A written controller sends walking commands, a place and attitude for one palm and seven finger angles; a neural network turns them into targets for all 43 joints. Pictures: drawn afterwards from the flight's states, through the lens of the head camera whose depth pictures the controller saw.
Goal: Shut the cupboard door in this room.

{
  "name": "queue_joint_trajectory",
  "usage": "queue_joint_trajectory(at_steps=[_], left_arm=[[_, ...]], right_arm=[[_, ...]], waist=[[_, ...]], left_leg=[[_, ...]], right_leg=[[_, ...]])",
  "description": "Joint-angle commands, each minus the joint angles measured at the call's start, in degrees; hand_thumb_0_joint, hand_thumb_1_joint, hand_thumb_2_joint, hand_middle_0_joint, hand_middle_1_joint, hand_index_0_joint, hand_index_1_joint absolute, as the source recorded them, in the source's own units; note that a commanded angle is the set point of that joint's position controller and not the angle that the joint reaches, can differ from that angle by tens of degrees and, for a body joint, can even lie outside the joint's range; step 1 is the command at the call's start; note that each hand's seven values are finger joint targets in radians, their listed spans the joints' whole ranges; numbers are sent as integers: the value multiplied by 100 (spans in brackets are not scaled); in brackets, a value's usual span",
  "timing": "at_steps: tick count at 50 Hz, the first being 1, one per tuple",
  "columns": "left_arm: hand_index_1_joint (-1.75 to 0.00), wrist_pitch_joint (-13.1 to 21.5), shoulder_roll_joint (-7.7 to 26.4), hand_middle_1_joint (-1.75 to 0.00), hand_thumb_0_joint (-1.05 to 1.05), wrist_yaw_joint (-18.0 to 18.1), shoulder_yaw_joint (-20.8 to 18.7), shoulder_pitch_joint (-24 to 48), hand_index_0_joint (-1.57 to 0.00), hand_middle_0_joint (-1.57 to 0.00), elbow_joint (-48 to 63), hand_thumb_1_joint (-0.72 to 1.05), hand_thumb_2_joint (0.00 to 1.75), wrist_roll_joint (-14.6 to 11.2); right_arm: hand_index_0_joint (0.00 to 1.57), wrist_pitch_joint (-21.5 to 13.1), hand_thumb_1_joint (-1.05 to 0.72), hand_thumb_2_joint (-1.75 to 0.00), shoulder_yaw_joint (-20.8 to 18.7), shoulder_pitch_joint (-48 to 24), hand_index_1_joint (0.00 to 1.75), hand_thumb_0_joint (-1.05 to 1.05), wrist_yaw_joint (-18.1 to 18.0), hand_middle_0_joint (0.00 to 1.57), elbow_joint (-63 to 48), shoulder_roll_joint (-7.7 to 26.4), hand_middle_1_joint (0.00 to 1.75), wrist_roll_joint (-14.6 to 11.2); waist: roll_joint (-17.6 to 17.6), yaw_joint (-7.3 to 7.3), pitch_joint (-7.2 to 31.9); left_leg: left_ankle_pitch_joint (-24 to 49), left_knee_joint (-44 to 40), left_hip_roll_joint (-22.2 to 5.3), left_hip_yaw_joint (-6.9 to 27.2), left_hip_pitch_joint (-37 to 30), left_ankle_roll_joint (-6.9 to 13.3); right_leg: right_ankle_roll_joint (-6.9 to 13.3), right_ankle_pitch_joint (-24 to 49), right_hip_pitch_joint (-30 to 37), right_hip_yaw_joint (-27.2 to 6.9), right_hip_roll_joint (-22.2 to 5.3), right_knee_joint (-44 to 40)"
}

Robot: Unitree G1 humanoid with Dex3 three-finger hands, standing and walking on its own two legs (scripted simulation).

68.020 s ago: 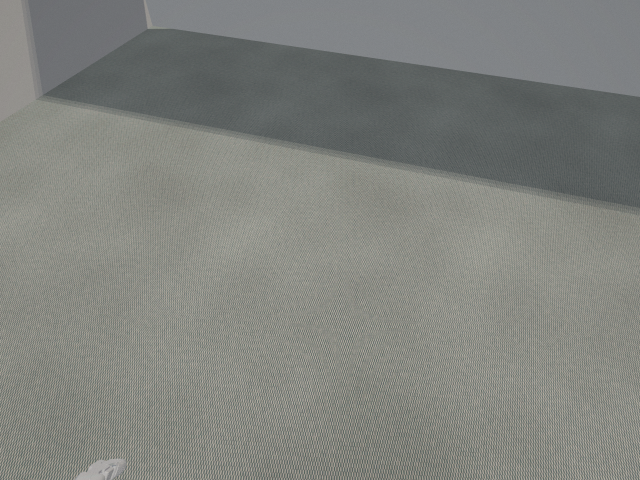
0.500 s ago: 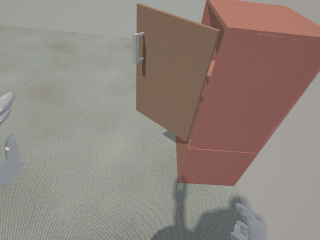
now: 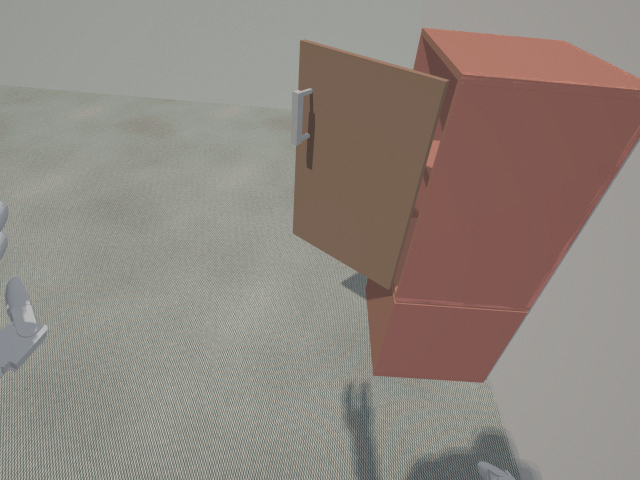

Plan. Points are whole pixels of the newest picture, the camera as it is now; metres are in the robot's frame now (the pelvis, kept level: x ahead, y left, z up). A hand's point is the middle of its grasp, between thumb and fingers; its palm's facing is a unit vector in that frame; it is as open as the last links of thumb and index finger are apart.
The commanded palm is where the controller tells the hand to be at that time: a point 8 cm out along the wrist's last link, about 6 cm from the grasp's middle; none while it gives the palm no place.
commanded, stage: stop stepping back and stand still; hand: left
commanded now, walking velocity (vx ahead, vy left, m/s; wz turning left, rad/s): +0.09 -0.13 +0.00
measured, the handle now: (302, 116) +0.95 +0.11 +0.09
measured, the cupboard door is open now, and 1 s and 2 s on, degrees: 53 53 53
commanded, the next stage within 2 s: let the arm hang, fingers relaxed in 0.18 s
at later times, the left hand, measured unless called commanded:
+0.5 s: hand out of the picture +0.14 +0.20 -0.12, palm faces +0.03 -0.97 -0.26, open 7.4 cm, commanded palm none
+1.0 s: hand out of the picture -0.03 +0.18 -0.16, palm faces +0.04 -0.97 -0.24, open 7.3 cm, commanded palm none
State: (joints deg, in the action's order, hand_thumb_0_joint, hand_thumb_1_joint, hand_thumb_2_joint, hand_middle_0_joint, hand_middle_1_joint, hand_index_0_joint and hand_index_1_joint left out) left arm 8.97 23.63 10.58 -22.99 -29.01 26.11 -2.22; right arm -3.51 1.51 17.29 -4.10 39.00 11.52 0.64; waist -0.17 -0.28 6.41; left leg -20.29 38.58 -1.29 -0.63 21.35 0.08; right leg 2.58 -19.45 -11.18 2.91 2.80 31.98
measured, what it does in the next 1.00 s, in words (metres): stands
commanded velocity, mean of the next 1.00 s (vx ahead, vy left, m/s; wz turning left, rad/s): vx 0.01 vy -0.02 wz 0.00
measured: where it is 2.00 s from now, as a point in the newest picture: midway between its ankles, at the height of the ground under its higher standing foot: outside the picture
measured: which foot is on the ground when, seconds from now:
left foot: down 0.00-1.00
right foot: down 0.00-1.00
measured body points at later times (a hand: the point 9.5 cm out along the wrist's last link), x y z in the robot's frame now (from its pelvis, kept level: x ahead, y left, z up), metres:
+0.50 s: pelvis -0.01 +0.00 -0.01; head -0.03 +0.00 +0.44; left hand +0.14 +0.25 -0.10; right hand +0.09 -0.25 -0.13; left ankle +0.06 +0.10 -0.73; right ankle -0.03 -0.08 -0.73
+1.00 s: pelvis +0.01 -0.01 +0.01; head +0.01 -0.01 +0.46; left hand -0.03 +0.23 -0.14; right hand +0.00 -0.23 -0.15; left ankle +0.06 +0.10 -0.73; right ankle -0.03 -0.08 -0.73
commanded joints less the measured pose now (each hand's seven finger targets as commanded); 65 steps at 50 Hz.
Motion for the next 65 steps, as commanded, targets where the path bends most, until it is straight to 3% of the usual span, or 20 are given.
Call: queue_joint_trajectory(at_steps=[1,2,3,4,6,9,11,13,14,15,17,19,21,24,25,27,32,35,45,65], left_arm=[[-30,398,895,-30,0,101,-314,1448,-20,-20,1258,90,90,100],[-30,439,1014,-30,0,71,-480,1186,-20,-20,1222,90,90,47],[-30,415,1118,-30,0,45,-640,973,-20,-20,1283,90,90,61],[-30,457,1302,-30,0,10,-807,877,-20,-20,1577,90,90,50],[-30,453,1091,-30,0,-9,-746,320,-20,-20,1594,90,90,47],[-30,369,1035,-30,0,-18,-789,-280,-20,-20,1529,90,90,13],[-30,289,989,-30,0,-11,-736,-263,-20,-20,1329,90,90,14],[-30,295,1175,-30,0,22,-932,-54,-20,-20,1098,90,90,-27],[-30,-470,-386,-30,0,-795,1717,189,-20,-20,-2798,90,90,258],[-30,-877,-323,-30,0,-957,1661,350,-20,-20,-2991,90,90,378],[-30,-1007,-436,-30,0,-1037,1806,824,-20,-20,-3416,90,90,374],[-30,-995,-343,-30,0,-1021,1863,1198,-20,-20,-4057,90,90,390],[-30,-1020,-261,-30,0,-986,1906,1540,-20,-20,-4618,90,90,375],[-30,-1105,-319,-30,0,-941,2041,1660,-20,-20,-5679,90,90,330],[-30,-1112,-365,-30,0,-940,2048,1540,-20,-20,-6056,90,90,315],[-30,-1049,-403,-30,0,-964,2022,1157,-20,-20,-6823,90,90,311],[-30,-833,-586,-30,0,-952,2006,970,-20,-20,-7820,90,90,296],[-30,-791,-570,-30,0,-935,2074,1104,-20,-20,-8168,90,90,291],[-30,-807,-753,-30,0,-861,2200,739,-20,-20,-9006,90,90,262],[-30,-801,-1139,-30,0,-794,2198,478,-20,-20,-9162,90,90,255]], right_arm=[[20,-498,-90,-90,-255,-930,30,0,-169,20,-1082,868,30,-58],[20,-548,-90,-90,-204,-985,30,0,-136,20,-997,723,30,-29],[20,-558,-90,-90,-208,-1011,30,0,-120,20,-1047,674,30,41],[20,-589,-90,-90,-244,-1042,30,0,-78,20,-1060,653,30,75],[20,-566,-90,-90,-248,-1064,30,0,4,20,-1080,598,30,76],[20,-475,-90,-90,-260,-949,30,0,30,20,-1179,666,30,33],[20,-356,-90,-90,-263,-839,30,0,4,20,-1192,660,30,41],[20,-279,-90,-90,-291,-734,30,0,-33,20,-1155,628,30,71],[20,-675,-90,-90,-394,-1032,30,0,434,20,-257,1083,30,-184],[20,-322,-90,-90,-495,-586,30,0,460,20,-144,982,30,-152],[20,51,-90,-90,-434,-442,30,0,388,20,-98,975,30,-56],[20,211,-90,-90,-384,-517,30,0,377,20,-89,991,30,57],[20,331,-90,-90,-355,-500,30,0,353,20,-2,966,30,102],[20,418,-90,-90,-234,-405,30,0,359,20,342,912,30,150],[20,403,-90,-90,-223,-382,30,0,340,20,479,945,30,157],[20,381,-90,-90,-227,-450,30,0,305,20,756,957,30,158],[20,326,-90,-90,-237,-128,30,0,253,20,1324,501,30,97],[20,354,-90,-90,-269,75,30,0,237,20,1635,525,30,51],[20,402,-90,-90,-216,246,30,0,201,20,2301,370,30,17],[20,337,-90,-90,-164,346,30,0,150,20,2549,51,30,25]], waist=[[1740,212,-1147],[1970,195,-837],[1690,156,-896],[1228,81,-738],[794,8,-456],[1346,60,-197],[1080,158,-250],[393,202,-153],[47,375,-370],[-338,343,-95],[-1053,236,-439],[-1392,222,-595],[-1283,239,-708],[139,223,-988],[736,161,-1040],[1114,-63,-788],[800,27,-148],[168,139,-527],[-194,120,-1154],[88,39,-1221]], left_leg=[[-1634,-2518,-1241,2157,-686,589],[-3102,-3402,-1633,3015,-256,576],[-3208,-3697,-1722,3267,102,468],[-2758,-3653,-1632,3116,97,350],[-1901,-3401,-1430,2029,147,369],[-1581,-3037,-949,955,200,98],[-1189,-2494,-659,636,436,28],[-320,-1506,-441,411,221,-9],[1251,-153,-586,186,-130,8],[1083,-68,-557,402,-472,-68],[800,169,-424,379,-350,53],[1142,395,-225,296,-216,91],[1212,257,-187,279,-344,94],[1657,-777,-536,979,-409,249],[1094,-1403,-704,1381,2,364],[119,-2074,-739,1571,482,426],[1112,-1516,-379,715,-401,173],[1510,-1369,-432,551,-845,142],[1413,-1601,-454,367,-1018,164],[1670,-1827,-447,411,-983,191]], right_leg=[[-85,-1019,-1881,-229,-108,779],[-180,-1049,-1474,-245,40,1617],[-162,-846,-1312,-431,10,2069],[-142,-689,-1098,-471,-28,2017],[-144,-570,-428,-221,-45,1264],[-121,-391,560,269,107,-341],[-34,-135,931,32,-68,-971],[237,-17,616,-710,-678,-1331],[285,2299,-261,-574,-1600,-816],[414,2300,-829,-829,-1572,-489],[410,375,-1525,-616,-1343,-690],[567,814,-1342,-658,-1430,-705],[654,877,-1267,-636,-1494,-682],[243,-403,-1225,-347,-944,-442],[73,-491,-783,-266,-712,-288],[2,-162,127,-326,-591,-332],[240,523,471,-673,-1080,-1281],[249,637,26,-631,-1165,-1610],[125,329,-193,-545,-1071,-1894],[60,873,92,-458,-950,-1652]])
